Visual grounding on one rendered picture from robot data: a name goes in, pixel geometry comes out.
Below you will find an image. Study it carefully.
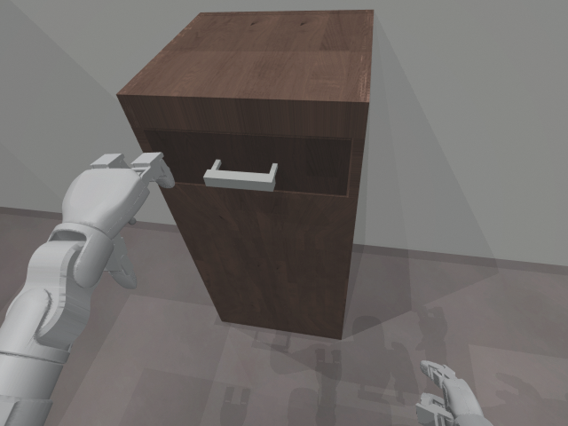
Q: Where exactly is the left robot forearm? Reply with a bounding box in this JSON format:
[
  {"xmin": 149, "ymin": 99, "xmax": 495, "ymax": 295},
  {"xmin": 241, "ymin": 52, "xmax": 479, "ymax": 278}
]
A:
[{"xmin": 0, "ymin": 223, "xmax": 114, "ymax": 426}]

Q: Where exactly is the robot right hand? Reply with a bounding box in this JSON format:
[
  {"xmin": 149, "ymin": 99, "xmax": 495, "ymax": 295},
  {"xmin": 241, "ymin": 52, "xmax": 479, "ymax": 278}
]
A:
[{"xmin": 416, "ymin": 360, "xmax": 484, "ymax": 426}]

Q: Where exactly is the drawer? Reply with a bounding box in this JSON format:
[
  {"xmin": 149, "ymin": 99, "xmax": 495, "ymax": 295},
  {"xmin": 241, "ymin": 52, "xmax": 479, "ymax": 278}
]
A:
[{"xmin": 144, "ymin": 128, "xmax": 352, "ymax": 195}]

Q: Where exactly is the cabinet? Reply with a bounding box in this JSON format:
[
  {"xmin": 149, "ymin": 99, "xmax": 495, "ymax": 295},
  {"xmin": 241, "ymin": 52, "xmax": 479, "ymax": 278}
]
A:
[{"xmin": 116, "ymin": 10, "xmax": 374, "ymax": 340}]

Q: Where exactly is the robot left hand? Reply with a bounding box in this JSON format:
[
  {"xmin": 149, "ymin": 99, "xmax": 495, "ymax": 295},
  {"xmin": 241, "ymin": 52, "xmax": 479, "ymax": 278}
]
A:
[{"xmin": 62, "ymin": 152, "xmax": 175, "ymax": 289}]

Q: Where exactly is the handle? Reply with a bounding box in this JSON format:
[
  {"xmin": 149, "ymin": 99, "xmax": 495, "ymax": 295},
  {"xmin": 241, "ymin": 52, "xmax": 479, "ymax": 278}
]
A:
[{"xmin": 203, "ymin": 160, "xmax": 278, "ymax": 192}]

